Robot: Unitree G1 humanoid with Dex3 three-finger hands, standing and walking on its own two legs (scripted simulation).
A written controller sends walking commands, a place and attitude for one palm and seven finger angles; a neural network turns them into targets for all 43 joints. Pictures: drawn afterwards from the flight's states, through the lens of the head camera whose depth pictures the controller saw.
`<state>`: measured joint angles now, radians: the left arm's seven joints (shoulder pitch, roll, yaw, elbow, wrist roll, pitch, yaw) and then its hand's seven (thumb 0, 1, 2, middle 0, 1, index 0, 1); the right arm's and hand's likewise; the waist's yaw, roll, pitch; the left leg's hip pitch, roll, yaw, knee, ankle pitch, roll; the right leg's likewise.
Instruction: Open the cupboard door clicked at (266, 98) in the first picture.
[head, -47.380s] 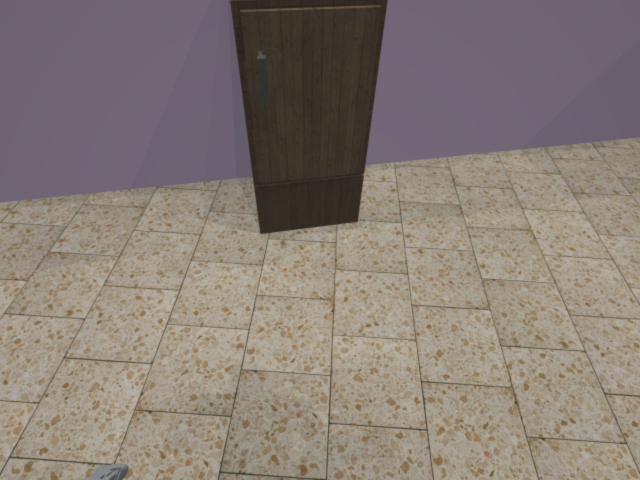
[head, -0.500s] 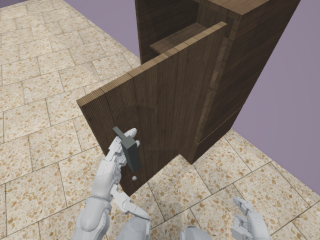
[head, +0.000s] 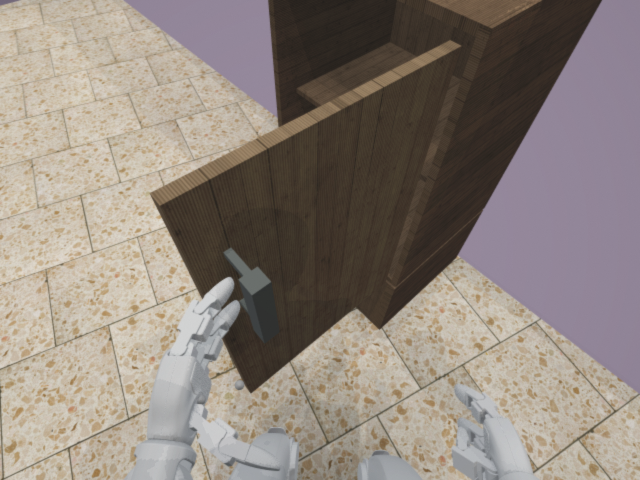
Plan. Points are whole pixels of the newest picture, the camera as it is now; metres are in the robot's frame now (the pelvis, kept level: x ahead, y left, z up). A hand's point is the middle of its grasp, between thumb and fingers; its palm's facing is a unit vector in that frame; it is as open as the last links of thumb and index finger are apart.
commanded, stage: slide the hand sideways off the handle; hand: left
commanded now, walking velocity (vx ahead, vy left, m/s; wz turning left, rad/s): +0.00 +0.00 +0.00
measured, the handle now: (250, 296) +0.32 +0.11 +0.06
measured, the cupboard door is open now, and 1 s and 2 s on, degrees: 89 88 88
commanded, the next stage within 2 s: draw the hand back to the body in 0.46 s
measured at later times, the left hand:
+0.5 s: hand (188, 421) +0.18 +0.15 +0.04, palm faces -0.01 -1.00 -0.03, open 16.3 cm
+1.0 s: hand (122, 407) +0.18 +0.19 +0.11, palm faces -0.01 -1.00 -0.06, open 16.4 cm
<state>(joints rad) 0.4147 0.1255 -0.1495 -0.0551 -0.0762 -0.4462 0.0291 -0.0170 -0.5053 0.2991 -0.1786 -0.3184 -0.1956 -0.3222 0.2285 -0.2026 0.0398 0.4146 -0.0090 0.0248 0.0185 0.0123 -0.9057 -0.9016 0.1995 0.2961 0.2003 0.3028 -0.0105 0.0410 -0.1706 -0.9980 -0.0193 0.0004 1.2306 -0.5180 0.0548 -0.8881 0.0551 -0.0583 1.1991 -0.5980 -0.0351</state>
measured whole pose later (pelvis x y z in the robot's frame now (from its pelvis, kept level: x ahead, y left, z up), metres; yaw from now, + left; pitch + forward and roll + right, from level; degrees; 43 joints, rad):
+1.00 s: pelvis +0.01 +0.00 +0.03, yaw +1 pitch +11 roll -4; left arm 0.62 0.29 0.14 -0.28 -0.31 -0.30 -0.23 -0.02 -0.50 0.30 -0.15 -0.30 -0.15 -0.30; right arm 0.29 -0.23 0.03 0.41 0.05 -0.05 -0.07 0.01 -0.90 -0.90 0.20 0.30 0.20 0.30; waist 0.00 0.05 -0.18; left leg -0.82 -0.01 -0.03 1.10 -0.48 0.05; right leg -0.69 0.07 -0.08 1.02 -0.54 -0.04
